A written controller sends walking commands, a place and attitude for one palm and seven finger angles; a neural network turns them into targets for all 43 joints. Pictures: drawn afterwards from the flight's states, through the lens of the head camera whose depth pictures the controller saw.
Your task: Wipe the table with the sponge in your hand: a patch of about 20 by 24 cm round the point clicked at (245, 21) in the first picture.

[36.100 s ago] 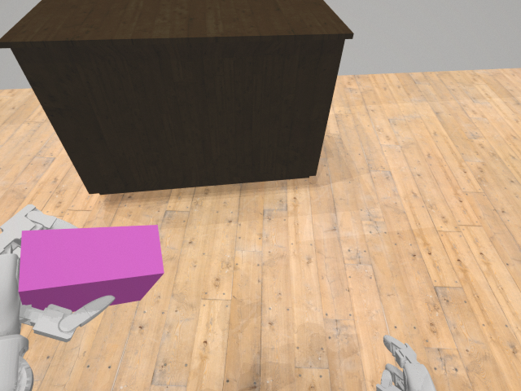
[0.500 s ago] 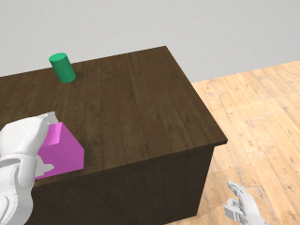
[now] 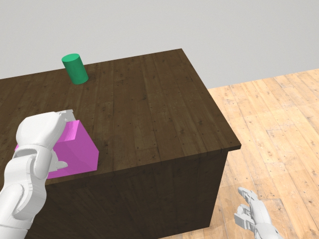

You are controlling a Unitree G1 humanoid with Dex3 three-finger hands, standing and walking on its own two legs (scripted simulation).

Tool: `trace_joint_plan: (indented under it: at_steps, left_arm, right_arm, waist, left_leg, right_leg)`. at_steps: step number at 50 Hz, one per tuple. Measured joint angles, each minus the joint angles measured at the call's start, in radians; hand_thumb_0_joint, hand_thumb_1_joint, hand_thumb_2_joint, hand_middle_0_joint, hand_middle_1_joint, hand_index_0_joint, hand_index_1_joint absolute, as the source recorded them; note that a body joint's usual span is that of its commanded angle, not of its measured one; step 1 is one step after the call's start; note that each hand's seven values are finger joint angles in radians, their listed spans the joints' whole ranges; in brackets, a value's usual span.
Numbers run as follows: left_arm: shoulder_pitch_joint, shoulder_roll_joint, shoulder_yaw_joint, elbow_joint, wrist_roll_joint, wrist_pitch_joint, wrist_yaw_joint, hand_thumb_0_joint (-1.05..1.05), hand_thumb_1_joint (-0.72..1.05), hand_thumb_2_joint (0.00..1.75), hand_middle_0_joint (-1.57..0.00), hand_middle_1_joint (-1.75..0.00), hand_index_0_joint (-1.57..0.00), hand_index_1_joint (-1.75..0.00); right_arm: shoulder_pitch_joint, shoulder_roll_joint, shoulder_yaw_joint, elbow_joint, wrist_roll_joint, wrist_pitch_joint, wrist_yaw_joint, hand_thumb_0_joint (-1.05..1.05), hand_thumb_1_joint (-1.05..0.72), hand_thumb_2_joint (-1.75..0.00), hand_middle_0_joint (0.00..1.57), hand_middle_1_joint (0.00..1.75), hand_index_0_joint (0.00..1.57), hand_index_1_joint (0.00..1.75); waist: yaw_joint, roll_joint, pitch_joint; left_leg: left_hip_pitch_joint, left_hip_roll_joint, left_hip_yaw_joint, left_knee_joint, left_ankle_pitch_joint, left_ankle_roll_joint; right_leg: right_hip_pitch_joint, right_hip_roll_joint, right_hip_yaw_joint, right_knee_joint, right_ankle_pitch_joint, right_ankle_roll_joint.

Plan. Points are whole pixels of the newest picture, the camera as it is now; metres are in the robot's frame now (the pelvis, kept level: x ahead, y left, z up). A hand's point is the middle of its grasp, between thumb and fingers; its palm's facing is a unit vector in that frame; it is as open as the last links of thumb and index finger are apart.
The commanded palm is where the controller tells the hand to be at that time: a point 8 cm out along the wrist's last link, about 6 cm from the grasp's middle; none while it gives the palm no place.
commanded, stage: lift the sponge slowly off the table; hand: left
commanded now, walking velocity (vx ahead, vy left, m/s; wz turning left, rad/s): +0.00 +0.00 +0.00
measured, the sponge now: (66, 156) +0.25 +0.29 +0.10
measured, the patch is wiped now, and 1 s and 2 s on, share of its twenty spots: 1.00 1.00 1.00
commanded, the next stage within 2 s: bring the sponge back beside the body in 1.42 s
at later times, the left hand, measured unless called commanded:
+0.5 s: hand (53, 131) +0.27 +0.29 +0.18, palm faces +0.11 -0.03 -0.99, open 10.2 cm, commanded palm +0.23 +0.29 +0.26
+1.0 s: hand (49, 118) +0.27 +0.29 +0.21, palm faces +0.15 -0.03 -0.99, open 10.2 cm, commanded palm +0.23 +0.29 +0.29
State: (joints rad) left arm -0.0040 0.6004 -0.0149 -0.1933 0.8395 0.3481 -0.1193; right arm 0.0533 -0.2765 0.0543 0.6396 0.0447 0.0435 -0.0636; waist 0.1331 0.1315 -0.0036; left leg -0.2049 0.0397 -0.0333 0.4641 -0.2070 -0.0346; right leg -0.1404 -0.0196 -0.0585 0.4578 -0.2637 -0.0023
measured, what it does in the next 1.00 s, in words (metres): stands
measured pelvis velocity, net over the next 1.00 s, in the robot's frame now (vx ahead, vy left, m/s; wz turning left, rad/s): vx -0.01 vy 0.00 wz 0.00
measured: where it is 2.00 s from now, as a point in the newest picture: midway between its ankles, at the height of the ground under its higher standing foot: outside the picture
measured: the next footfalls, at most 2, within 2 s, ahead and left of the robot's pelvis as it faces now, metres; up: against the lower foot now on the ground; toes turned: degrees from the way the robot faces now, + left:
none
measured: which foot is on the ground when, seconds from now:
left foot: down 0.00-1.00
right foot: down 0.00-1.00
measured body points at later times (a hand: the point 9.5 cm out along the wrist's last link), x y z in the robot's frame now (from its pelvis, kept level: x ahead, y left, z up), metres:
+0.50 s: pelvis +0.00 +0.00 +0.00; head -0.01 -0.05 +0.45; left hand +0.25 +0.29 +0.23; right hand +0.24 -0.20 -0.09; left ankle +0.03 +0.14 -0.74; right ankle -0.01 -0.12 -0.74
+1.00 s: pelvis -0.01 +0.00 +0.00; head -0.02 -0.05 +0.45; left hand +0.26 +0.29 +0.26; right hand +0.25 -0.19 -0.08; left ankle +0.03 +0.14 -0.74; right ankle -0.01 -0.12 -0.74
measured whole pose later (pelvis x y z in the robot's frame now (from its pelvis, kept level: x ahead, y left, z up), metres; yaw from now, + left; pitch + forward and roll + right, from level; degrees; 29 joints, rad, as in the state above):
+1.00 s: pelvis -0.01 +0.00 +0.00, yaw +0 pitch -2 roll +0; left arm -0.20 0.66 -0.02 -0.20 0.80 0.45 -0.22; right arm 0.02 -0.29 0.07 0.62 0.06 0.07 -0.06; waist 0.15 0.14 -0.01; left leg -0.21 0.03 -0.03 0.43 -0.18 -0.03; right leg -0.16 -0.03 -0.05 0.45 -0.25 0.00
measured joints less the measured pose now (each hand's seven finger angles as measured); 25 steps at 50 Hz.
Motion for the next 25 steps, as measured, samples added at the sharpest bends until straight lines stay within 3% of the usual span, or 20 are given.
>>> trace_joint_plan:
  at_steps: [15, 25]
  left_arm:
    - [-0.044, 0.042, 0.041, 0.036, -0.028, -0.015, -0.024, -0.01, -0.51, 1.04, -0.7, -1.34, -0.73, -1.33]
    - [-0.085, 0.034, 0.01, 0.011, -0.029, -0.003, -0.038, -0.01, -0.51, 1.04, -0.71, -1.34, -0.73, -1.33]
  right_arm:
    - [0.011, -0.018, -0.012, 0.007, 0.002, 0.003, 0.0, 0.01, -0.91, -0.9, 0.2, 0.3, 0.2, 0.3]
    - [0.001, -0.012, -0.008, 0.007, 0.004, 0.002, 0.0, 0.01, -0.91, -0.9, 0.2, 0.29, 0.2, 0.3]
  waist:
    - [-0.007, -0.003, 0.005]
    - [0.004, 0.003, 0.007]
  left_leg:
    - [0.005, 0.005, 0.004, -0.011, 0.008, -0.002]
    - [0.008, -0.005, 0.005, -0.024, 0.018, 0.003]
  right_leg:
    - [0.002, 0.006, 0.005, -0.011, 0.01, -0.002]
    - [0.005, -0.004, 0.006, -0.02, 0.017, 0.004]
